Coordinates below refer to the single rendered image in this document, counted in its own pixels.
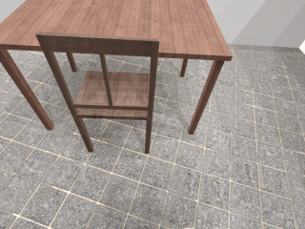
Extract table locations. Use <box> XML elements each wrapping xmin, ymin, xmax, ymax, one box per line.
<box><xmin>0</xmin><ymin>0</ymin><xmax>233</xmax><ymax>135</ymax></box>

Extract chair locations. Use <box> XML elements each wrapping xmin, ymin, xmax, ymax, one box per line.
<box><xmin>35</xmin><ymin>31</ymin><xmax>160</xmax><ymax>154</ymax></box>

